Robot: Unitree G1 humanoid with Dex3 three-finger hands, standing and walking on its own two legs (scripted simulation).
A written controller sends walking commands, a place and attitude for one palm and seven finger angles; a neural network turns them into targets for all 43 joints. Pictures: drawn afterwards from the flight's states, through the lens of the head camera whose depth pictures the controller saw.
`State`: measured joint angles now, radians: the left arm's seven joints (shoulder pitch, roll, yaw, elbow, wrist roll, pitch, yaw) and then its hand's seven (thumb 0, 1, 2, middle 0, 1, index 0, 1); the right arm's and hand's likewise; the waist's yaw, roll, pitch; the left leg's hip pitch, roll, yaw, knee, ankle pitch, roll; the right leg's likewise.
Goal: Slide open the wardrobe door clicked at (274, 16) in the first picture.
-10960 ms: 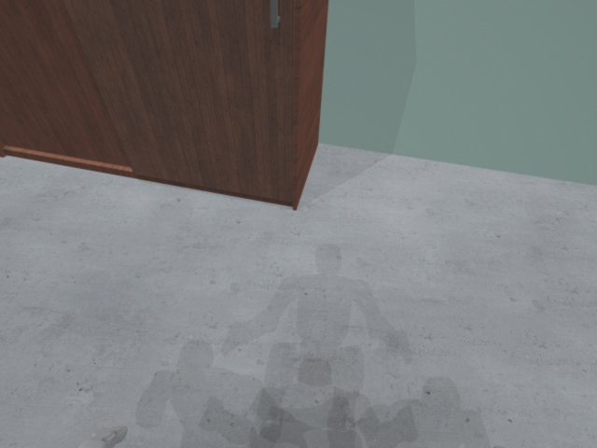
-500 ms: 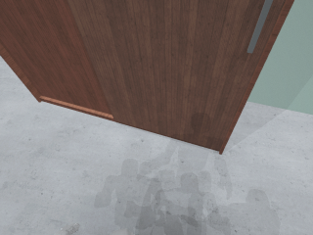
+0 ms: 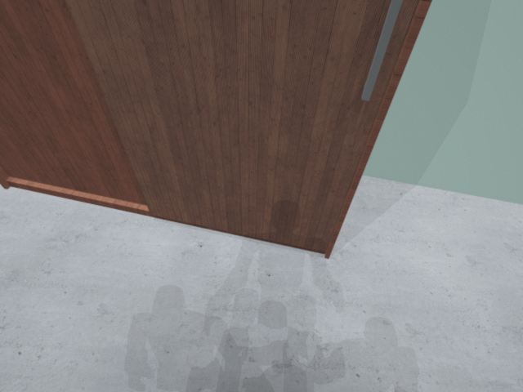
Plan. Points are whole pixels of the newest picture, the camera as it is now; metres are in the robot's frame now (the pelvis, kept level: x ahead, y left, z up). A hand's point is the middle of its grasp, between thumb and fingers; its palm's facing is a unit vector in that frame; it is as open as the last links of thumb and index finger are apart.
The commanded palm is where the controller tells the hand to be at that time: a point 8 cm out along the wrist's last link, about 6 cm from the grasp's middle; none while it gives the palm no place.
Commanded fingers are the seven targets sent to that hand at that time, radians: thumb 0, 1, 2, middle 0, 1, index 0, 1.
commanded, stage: turn to face it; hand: right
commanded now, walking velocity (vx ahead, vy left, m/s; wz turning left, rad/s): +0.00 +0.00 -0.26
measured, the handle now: (380, 46) +0.76 -0.17 +0.17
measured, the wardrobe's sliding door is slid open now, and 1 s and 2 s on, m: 0.00 0.00 0.00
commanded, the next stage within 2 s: take the last steps up to it in 0.02 s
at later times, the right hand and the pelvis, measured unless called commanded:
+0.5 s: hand out of the picture -0.08 -0.18 -0.18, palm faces +0.23 +0.96 -0.17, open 7.4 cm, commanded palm none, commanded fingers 0.00 -0.90 -0.90 0.20 0.30 0.20 0.30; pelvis +0.00 -0.02 +0.00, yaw -7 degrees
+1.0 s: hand (370, 332) +0.28 -0.19 -0.18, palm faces +0.05 +0.98 -0.21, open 7.4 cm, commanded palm none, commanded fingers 0.00 -0.90 -0.90 0.20 0.30 0.20 0.30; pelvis +0.17 +0.00 -0.03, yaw -4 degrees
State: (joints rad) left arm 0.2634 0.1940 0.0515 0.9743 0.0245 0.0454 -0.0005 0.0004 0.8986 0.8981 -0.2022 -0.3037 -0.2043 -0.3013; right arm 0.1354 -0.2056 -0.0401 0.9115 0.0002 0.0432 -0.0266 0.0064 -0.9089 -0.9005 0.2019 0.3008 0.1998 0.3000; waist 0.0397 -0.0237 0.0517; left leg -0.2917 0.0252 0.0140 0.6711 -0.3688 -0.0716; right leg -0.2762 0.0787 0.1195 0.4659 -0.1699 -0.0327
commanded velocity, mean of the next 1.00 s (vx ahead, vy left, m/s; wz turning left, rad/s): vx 0.26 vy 0.05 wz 0.00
